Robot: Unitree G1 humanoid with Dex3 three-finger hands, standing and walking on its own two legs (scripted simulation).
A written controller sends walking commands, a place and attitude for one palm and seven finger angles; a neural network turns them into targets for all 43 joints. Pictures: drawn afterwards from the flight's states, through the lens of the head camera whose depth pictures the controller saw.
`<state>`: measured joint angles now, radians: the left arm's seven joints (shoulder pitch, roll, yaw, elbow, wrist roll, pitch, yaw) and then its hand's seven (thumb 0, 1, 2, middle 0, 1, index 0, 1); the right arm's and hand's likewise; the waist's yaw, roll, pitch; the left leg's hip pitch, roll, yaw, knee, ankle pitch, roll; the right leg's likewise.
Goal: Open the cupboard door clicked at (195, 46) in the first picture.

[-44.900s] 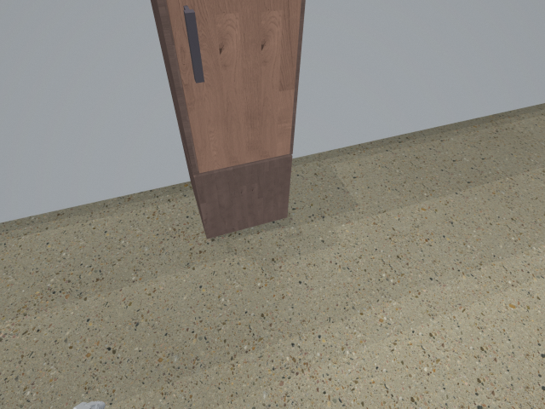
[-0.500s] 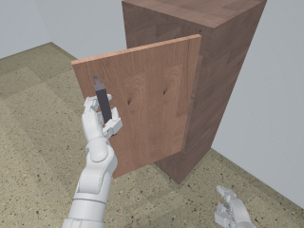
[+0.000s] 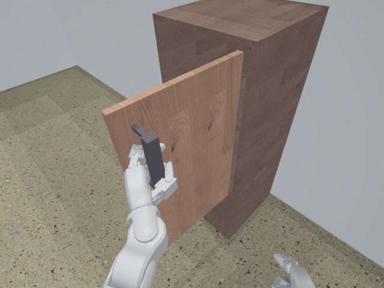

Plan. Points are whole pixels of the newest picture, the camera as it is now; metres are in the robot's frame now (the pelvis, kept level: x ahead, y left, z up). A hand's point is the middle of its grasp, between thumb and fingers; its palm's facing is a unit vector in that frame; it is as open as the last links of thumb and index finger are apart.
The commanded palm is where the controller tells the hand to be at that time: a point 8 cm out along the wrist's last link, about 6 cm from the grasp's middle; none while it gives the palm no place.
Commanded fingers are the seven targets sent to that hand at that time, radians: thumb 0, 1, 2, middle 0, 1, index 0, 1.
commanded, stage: open thumb and fingers to let go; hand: left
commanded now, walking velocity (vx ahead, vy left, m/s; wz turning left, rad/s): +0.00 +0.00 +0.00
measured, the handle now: (150, 163) +0.33 +0.11 +0.13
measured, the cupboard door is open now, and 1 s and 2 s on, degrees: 88 86 88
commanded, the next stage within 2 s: slide the hand sideways off the handle in 0.80 s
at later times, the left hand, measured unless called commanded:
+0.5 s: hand (164, 176) +0.29 +0.07 +0.13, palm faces +0.36 -0.93 -0.01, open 12.5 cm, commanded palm +0.25 +0.10 +0.12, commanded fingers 0.00 -0.50 0.30 -0.26 -0.95 -0.26 -0.95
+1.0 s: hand (164, 182) +0.28 +0.07 +0.13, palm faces +0.16 -0.99 -0.04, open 15.5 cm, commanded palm +0.25 +0.10 +0.12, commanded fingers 0.00 -0.50 0.30 -0.15 -0.30 -0.15 -0.30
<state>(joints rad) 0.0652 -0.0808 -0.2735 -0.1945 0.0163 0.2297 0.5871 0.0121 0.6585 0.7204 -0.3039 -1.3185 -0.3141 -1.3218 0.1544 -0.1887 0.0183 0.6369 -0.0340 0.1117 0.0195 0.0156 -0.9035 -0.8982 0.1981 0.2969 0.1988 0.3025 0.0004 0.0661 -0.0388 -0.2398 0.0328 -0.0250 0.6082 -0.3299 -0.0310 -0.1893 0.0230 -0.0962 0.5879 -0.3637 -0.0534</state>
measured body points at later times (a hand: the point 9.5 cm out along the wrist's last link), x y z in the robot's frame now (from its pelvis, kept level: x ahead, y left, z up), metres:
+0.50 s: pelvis -0.03 +0.01 +0.00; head -0.06 +0.00 +0.45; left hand +0.27 +0.12 +0.13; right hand +0.17 -0.18 -0.09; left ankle +0.00 +0.14 -0.73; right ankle -0.02 -0.08 -0.73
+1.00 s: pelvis -0.05 +0.03 +0.00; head -0.07 +0.03 +0.45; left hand +0.27 +0.12 +0.13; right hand +0.13 -0.17 -0.10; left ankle +0.00 +0.14 -0.73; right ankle -0.02 -0.08 -0.73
